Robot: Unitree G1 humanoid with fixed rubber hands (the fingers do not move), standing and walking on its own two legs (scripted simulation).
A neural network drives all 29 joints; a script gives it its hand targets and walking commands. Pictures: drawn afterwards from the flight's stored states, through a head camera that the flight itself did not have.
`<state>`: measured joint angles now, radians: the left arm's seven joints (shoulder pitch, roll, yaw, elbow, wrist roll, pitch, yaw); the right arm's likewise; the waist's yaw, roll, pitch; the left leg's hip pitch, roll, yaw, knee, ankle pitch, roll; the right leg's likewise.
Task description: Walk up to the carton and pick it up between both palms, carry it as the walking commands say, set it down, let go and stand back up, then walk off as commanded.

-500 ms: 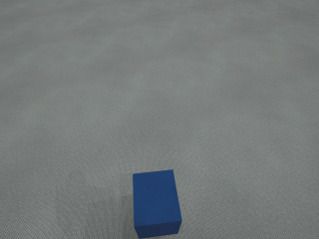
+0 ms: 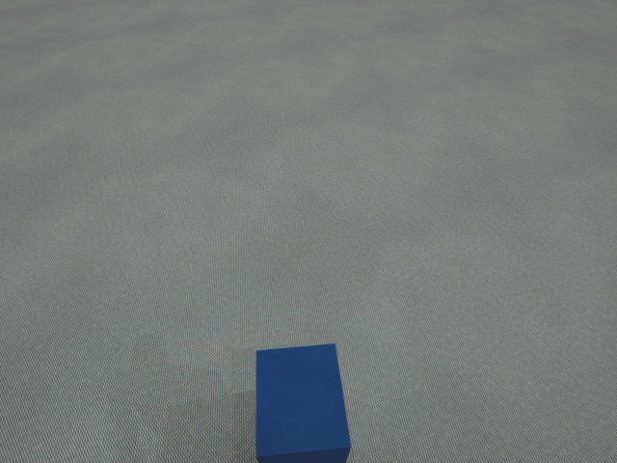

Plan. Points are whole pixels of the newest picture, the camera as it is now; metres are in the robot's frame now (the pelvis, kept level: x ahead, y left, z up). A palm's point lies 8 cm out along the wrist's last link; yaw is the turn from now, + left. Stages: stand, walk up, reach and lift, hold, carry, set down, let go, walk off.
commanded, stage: walk up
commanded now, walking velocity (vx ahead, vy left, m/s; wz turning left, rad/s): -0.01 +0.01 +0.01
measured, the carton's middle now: (300, 412) +0.39 +0.02 -0.64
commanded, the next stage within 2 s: stand in 0.28 s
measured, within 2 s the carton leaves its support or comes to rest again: neither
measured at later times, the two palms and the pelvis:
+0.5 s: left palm out of the picture +0.00 +0.24 -0.15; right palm out of the picture +0.01 -0.22 -0.15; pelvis +0.01 +0.01 +0.00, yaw +0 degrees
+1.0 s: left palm out of the picture +0.12 +0.25 -0.17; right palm out of the picture +0.12 -0.21 -0.18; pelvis -0.06 +0.03 -0.05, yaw -1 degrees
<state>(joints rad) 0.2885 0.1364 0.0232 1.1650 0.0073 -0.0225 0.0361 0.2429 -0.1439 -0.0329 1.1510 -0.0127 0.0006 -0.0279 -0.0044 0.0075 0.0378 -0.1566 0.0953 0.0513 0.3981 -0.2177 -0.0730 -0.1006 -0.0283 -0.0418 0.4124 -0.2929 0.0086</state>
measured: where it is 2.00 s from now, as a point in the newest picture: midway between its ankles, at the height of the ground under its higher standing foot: outside the picture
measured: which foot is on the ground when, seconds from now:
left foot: down 0.00-1.00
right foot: down 0.00-1.00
